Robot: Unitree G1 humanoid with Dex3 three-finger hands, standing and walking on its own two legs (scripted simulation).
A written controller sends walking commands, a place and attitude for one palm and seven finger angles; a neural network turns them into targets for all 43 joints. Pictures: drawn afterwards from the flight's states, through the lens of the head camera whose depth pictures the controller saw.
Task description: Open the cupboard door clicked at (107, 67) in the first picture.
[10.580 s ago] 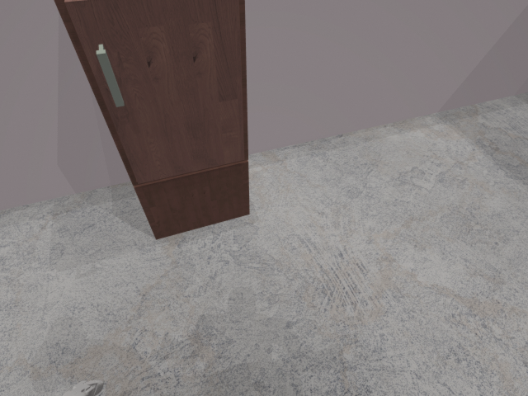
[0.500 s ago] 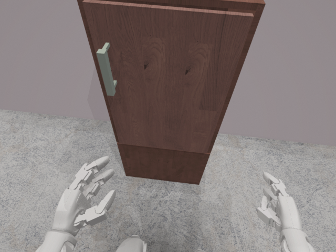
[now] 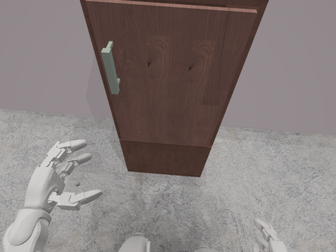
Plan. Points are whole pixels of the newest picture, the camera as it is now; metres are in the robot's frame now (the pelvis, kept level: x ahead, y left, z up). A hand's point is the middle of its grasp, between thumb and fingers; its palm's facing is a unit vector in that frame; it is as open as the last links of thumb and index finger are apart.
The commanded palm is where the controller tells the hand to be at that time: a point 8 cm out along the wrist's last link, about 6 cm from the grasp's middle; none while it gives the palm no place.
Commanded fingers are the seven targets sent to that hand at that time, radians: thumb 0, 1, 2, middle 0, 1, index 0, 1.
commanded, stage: raise the hand with hooked fingers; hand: left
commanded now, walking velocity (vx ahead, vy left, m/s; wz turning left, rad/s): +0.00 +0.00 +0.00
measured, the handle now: (112, 68) +0.58 +0.19 +0.10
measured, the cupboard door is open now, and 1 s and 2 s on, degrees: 0 0 0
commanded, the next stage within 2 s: move the hooked fingers beside the handle in 1.16 s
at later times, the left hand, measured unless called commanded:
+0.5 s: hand (48, 156) +0.28 +0.26 +0.10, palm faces +0.00 -1.00 -0.04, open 13.9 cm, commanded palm +0.26 +0.31 +0.11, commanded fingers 0.00 -0.50 0.30 -0.30 -1.20 -0.30 -1.20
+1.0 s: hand (52, 142) +0.31 +0.26 +0.11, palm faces -0.02 -1.00 -0.02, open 14.0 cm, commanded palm +0.28 +0.31 +0.12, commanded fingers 0.00 -0.50 0.30 -0.30 -1.20 -0.30 -1.20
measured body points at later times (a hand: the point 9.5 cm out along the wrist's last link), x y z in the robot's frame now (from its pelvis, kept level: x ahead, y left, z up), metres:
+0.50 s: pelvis +0.02 +0.00 +0.02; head +0.05 +0.01 +0.47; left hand +0.28 +0.31 +0.11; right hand +0.20 -0.22 -0.05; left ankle +0.06 +0.10 -0.68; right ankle +0.01 -0.13 -0.68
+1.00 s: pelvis +0.02 -0.01 +0.03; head +0.06 -0.01 +0.48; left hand +0.31 +0.31 +0.12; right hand +0.17 -0.27 -0.05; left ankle +0.06 +0.10 -0.68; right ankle +0.01 -0.13 -0.68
